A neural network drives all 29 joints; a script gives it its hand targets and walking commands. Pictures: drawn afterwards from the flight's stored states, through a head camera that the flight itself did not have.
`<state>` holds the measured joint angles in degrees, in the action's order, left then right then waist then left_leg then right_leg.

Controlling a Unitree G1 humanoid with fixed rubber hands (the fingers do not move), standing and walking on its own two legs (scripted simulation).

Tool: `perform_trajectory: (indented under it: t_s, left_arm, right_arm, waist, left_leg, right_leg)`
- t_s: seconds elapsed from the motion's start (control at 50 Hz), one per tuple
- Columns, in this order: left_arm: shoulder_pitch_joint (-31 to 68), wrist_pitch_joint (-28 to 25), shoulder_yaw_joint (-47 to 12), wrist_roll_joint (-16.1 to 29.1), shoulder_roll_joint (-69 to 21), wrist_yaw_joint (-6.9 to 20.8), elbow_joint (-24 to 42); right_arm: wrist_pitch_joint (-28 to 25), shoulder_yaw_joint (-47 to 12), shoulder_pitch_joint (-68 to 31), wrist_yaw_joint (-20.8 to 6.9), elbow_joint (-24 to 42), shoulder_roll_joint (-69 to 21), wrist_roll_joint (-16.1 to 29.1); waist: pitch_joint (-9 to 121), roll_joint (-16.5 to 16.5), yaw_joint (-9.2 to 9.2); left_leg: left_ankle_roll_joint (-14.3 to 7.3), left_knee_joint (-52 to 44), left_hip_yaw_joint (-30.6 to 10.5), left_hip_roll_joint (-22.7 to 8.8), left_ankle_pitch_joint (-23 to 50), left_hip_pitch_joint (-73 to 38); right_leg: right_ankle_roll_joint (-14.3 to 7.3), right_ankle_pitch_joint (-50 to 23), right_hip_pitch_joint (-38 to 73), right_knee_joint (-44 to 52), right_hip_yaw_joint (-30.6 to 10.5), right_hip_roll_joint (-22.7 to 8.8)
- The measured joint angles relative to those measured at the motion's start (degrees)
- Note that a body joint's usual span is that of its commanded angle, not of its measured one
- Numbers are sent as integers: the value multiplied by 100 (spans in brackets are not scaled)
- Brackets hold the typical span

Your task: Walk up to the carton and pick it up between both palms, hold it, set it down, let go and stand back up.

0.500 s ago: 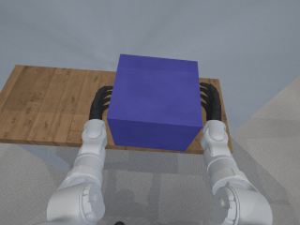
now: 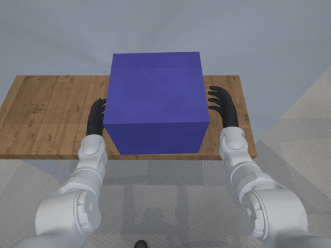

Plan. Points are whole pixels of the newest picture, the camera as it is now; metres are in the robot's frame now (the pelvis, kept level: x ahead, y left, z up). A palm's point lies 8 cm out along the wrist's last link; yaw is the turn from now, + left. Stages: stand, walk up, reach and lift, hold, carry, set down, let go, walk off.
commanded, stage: set down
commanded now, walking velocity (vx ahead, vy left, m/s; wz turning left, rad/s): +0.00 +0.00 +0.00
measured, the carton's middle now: (157, 106) +0.48 +0.05 -0.02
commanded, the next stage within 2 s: none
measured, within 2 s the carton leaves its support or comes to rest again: neither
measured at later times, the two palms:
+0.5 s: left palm (62, 154) +0.31 +0.24 +0.04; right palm (250, 147) +0.33 -0.15 +0.07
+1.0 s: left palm (51, 179) +0.26 +0.26 +0.03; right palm (260, 192) +0.25 -0.18 +0.00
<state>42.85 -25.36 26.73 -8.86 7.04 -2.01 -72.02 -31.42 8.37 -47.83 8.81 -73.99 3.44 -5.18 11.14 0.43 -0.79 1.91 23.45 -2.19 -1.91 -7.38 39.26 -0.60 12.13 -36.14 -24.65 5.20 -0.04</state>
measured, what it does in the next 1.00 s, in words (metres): shifts its weight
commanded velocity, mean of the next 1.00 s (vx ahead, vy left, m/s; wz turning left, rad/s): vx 0.00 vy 0.00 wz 0.00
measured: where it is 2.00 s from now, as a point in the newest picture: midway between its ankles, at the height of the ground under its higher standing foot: outside the picture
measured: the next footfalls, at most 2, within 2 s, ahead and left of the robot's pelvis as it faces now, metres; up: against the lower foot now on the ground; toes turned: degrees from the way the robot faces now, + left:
none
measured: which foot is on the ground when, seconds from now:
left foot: down 0.00-1.00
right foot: down 0.00-1.00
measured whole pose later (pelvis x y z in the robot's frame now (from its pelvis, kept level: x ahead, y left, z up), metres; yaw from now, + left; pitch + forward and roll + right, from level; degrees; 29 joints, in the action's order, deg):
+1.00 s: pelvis -0.05 +0.02 +0.00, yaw +0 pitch +9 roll -1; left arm 16.7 -21.7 2.6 8.1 13.3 -4.0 -48.7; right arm -25.0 -1.1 -19.0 -1.2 -61.5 11.0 16.7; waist 10.8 -0.1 -0.8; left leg 1.2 30.2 -2.2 -1.6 -10.0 29.5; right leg -0.5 12.8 -24.9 -28.5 5.1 -0.4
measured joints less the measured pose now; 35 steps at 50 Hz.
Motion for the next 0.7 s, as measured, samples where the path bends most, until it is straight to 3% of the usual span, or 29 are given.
perform_trajectory:
  t_s: [0.12,0.3,0.52,0.62,0.7]
  left_arm:
    - [-49,-17,-195,65,59,117,49]
    - [-285,-75,-356,296,169,180,56]
    - [267,-220,-1743,1616,631,29,-715]
    - [262,-26,-2271,1698,637,-57,-675]
    - [-255,131,-2398,1701,639,-162,-69]
  right_arm:
    - [-160,-222,234,19,-138,40,293]
    - [-79,-811,716,-48,-141,220,1336]
    - [1028,-830,63,-481,-144,717,1891]
    - [1262,-945,51,-719,-141,717,2031]
    - [1184,-945,423,-859,-144,719,2111]
  waist:
    - [61,-116,-1]
    - [102,-111,-1]
    - [70,-276,-1]
    - [24,-444,-1]
    - [9,-481,-3]
  left_leg:
    - [105,0,1,-20,3,11]
    - [62,93,2,-21,192,-25]
    - [-88,516,2,-20,112,-25]
    - [-77,655,1,-21,98,-51]
    - [-69,685,3,9,84,-156]
  right_leg:
    - [16,13,-102,-175,-2,5]
    - [8,-196,-23,-175,-2,9]
    - [8,-238,115,-316,-2,13]
    - [8,-204,180,-387,-3,11]
    - [7,-204,306,-387,-5,-17]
